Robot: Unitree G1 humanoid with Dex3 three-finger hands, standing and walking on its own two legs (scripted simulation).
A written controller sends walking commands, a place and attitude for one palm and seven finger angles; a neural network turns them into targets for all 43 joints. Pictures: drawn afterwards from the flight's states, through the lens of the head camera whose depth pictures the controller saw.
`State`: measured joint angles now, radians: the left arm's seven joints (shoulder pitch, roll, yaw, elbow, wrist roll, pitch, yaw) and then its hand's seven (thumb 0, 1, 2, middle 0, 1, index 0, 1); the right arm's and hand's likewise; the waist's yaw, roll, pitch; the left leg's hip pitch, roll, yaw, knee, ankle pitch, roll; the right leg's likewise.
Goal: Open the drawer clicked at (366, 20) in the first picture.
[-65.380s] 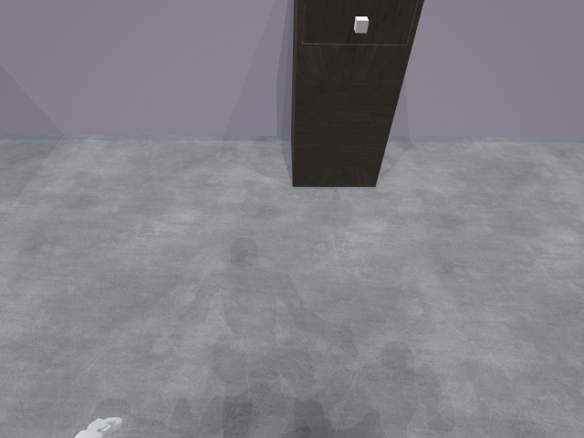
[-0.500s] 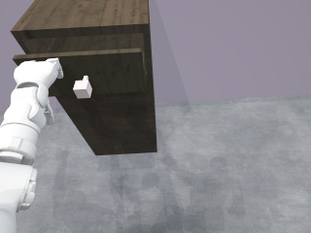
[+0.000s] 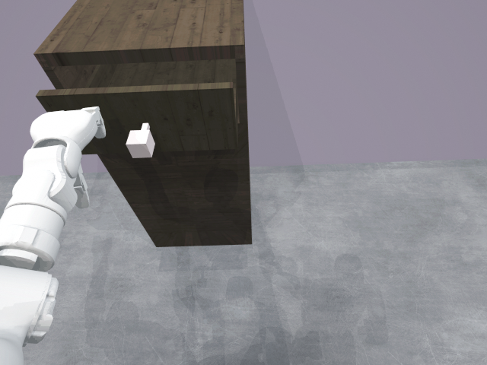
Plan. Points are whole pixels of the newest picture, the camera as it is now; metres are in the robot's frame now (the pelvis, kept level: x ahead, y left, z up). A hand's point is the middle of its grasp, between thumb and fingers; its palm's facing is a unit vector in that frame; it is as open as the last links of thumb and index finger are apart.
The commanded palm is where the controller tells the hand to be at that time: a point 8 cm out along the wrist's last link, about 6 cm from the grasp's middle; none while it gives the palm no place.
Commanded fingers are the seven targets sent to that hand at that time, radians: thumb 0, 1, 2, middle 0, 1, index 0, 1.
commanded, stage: re-aim the fingers above the handle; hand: left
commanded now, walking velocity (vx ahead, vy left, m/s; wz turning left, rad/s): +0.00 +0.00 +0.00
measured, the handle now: (143, 137) +0.54 +0.23 +0.05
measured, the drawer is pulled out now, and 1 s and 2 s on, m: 0.10 0.09 0.09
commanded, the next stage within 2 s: lower the fingers behind the handle in 0.28 s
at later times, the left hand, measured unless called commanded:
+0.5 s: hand (69, 167) +0.41 +0.31 +0.10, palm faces -0.29 +0.04 -0.96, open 13.9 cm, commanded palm +0.43 +0.27 +0.16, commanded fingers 0.00 -0.50 0.30 -0.30 -1.20 -0.30 -1.20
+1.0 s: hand (96, 162) +0.45 +0.29 +0.07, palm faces -0.16 +0.03 -0.99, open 13.9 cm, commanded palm +0.44 +0.27 +0.13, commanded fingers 0.00 -0.50 0.30 -0.30 -1.20 -0.30 -1.20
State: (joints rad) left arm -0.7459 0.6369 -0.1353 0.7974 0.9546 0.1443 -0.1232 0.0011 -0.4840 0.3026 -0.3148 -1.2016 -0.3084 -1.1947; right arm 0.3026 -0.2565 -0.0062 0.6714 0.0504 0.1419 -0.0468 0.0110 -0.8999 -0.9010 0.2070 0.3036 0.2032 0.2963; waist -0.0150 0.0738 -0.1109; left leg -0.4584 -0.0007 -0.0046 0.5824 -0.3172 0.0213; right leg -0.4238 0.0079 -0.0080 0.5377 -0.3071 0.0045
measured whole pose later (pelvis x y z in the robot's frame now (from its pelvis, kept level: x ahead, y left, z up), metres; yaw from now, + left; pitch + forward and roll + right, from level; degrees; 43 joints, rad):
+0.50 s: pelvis -0.01 +0.00 +0.00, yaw +0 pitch +11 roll -1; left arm -0.81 0.67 -0.14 0.93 0.98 0.09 -0.15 0.00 -0.48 0.30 -0.31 -1.20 -0.31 -1.19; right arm 0.32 -0.26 0.00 0.69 0.05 0.13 -0.06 0.01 -0.90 -0.90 0.21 0.30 0.20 0.30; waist -0.03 0.07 -0.09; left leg -0.48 0.00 -0.01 0.60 -0.30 0.02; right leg -0.44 0.01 -0.01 0.55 -0.29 0.01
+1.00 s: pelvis -0.02 +0.01 -0.02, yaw -1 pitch +16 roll -2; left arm -0.90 0.63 -0.09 1.02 1.03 0.04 0.03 0.00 -0.49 0.30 -0.35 -1.22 -0.31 -1.20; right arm 0.33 -0.25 -0.02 0.71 0.02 0.10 -0.03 0.01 -0.90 -0.90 0.21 0.30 0.20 0.30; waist -0.07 0.05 -0.12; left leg -0.66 0.01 -0.01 0.73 -0.35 0.03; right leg -0.61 0.02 -0.01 0.66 -0.32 0.01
